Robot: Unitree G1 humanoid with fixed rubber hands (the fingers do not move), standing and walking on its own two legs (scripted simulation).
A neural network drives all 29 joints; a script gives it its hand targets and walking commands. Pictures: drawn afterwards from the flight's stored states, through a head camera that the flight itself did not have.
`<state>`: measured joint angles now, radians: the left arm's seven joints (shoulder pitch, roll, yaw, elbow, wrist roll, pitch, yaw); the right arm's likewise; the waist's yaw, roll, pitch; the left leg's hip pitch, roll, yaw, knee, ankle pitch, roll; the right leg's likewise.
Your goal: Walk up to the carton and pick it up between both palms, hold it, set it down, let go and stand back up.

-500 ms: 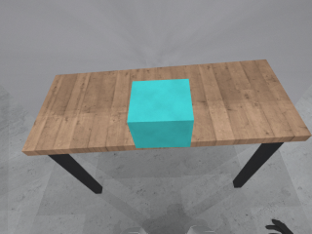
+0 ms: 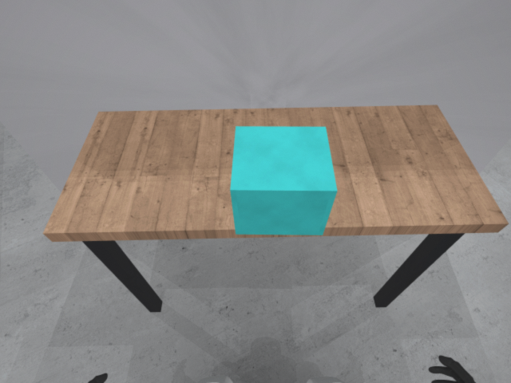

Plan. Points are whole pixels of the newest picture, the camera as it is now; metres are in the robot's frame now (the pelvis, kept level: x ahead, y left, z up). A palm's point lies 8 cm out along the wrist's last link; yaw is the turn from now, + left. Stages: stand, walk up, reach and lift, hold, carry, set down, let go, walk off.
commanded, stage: walk up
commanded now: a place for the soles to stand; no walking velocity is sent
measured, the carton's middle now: (279, 181) +0.47 -0.02 -0.02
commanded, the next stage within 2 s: none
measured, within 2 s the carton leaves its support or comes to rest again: neither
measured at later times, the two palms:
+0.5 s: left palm out of the picture +0.10 +0.29 -0.11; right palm out of the picture +0.09 -0.31 -0.11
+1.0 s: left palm (92, 356) +0.17 +0.30 -0.11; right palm (467, 382) +0.13 -0.30 -0.10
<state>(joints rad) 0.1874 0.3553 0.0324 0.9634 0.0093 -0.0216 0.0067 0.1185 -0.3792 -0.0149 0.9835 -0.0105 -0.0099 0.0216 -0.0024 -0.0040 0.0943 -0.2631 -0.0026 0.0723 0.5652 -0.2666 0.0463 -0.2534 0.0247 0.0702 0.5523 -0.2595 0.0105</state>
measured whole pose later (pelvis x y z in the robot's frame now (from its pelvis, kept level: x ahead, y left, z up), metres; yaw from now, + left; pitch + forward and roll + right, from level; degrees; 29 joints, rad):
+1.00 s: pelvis +0.08 +0.01 +0.00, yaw +0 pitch -3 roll -1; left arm 0.17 0.36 0.02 0.96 0.01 -0.03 0.00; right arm 0.23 -0.38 -0.01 1.01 -0.01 -0.04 0.00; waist 0.00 0.00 0.06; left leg -0.09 0.00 0.07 0.53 -0.38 0.05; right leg -0.26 0.03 0.07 0.77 -0.51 -0.01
